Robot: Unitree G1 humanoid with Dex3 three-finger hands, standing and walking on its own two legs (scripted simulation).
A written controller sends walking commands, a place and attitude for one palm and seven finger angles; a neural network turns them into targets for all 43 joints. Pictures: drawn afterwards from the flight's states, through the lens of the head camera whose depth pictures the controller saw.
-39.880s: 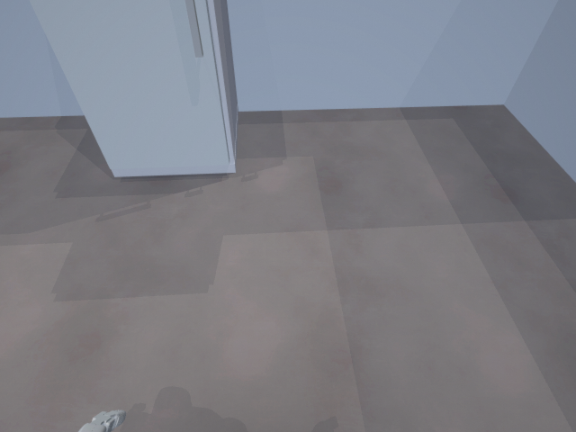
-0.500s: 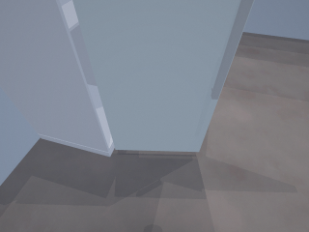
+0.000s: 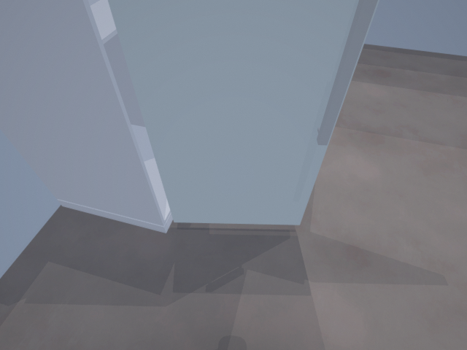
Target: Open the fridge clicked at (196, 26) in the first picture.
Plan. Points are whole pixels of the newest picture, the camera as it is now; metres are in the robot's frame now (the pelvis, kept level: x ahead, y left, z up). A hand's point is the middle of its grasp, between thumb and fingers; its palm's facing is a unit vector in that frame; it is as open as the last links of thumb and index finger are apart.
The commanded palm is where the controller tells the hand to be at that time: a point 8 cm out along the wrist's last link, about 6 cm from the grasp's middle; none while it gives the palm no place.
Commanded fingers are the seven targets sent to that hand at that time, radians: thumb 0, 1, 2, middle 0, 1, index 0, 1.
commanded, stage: look to check the result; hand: right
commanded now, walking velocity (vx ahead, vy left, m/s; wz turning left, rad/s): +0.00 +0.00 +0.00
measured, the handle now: (339, 77) +0.73 -0.22 +0.10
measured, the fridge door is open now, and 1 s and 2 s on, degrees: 76 76 76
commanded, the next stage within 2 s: stand and wait in 0.14 s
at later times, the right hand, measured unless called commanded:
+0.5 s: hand out of the picture +0.03 -0.20 -0.17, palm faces -0.01 +0.97 -0.24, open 7.4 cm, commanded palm none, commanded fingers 0.00 -0.90 -0.90 0.20 0.30 0.20 0.30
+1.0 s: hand out of the picture +0.08 -0.22 -0.16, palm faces -0.01 +0.95 -0.31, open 7.4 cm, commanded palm none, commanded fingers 0.00 -0.90 -0.90 0.20 0.30 0.20 0.30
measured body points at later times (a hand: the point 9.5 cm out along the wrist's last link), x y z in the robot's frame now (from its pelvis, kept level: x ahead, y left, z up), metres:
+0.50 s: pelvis +0.00 +0.00 +0.00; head +0.02 +0.00 +0.45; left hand +0.03 +0.26 -0.15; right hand +0.04 -0.25 -0.15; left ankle -0.01 +0.14 -0.74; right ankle +0.00 -0.08 -0.74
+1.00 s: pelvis +0.01 +0.01 +0.00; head +0.02 +0.01 +0.45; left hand +0.09 +0.30 -0.13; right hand +0.08 -0.27 -0.14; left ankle -0.01 +0.14 -0.74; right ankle +0.00 -0.08 -0.74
